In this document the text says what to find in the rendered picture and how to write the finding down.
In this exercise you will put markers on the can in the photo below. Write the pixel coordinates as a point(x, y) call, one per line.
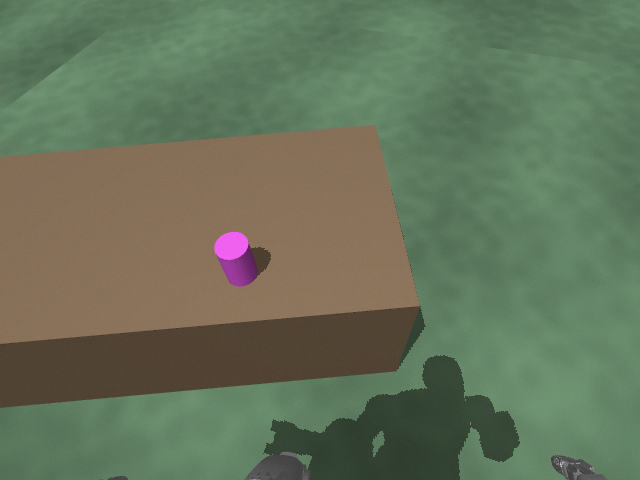
point(235, 256)

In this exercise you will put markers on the right robot hand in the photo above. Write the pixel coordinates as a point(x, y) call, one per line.
point(575, 470)

